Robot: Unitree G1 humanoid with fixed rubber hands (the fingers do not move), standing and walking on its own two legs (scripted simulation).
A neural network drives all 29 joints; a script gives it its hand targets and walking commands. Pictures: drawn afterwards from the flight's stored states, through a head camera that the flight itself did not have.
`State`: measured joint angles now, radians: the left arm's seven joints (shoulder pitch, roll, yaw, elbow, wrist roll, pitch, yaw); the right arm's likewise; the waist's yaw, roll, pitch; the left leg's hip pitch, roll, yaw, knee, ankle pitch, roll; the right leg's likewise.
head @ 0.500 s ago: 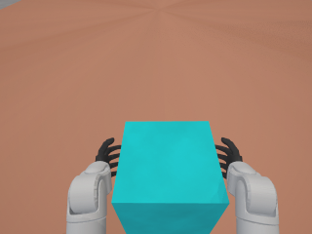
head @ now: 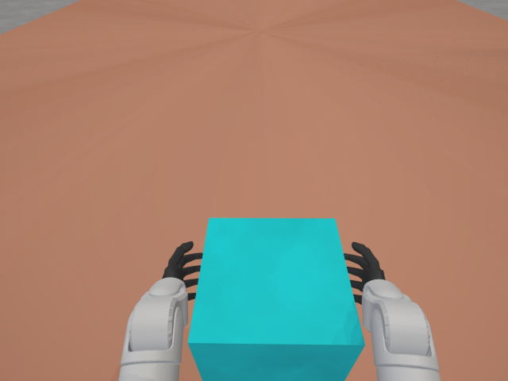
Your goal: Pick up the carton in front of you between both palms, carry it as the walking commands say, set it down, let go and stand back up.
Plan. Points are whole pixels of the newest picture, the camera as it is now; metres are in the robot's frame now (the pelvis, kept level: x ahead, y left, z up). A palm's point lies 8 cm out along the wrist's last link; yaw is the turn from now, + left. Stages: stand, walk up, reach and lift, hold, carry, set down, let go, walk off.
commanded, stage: carry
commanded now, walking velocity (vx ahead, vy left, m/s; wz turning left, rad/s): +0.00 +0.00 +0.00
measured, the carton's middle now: (271, 311) +0.27 +0.00 -0.02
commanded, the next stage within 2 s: hold in 0.56 s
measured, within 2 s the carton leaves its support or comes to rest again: neither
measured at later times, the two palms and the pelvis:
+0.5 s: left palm (173, 293) +0.26 +0.15 +0.04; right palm (367, 295) +0.26 -0.14 +0.04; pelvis -0.02 +0.01 +0.00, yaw +0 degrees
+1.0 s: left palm (157, 314) +0.23 +0.17 +0.05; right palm (362, 303) +0.25 -0.13 +0.05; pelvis -0.05 +0.00 +0.01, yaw +4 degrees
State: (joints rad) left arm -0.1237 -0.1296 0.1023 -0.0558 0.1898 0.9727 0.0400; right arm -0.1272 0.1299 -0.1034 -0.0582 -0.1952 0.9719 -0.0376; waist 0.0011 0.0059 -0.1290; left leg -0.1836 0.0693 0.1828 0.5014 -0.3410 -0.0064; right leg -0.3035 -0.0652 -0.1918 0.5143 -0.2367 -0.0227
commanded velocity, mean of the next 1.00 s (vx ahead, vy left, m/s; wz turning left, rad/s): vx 0.00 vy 0.00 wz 0.00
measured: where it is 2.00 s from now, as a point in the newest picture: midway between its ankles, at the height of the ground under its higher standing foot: outside the picture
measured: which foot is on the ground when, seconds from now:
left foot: down 0.00-1.00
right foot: down 0.00-1.00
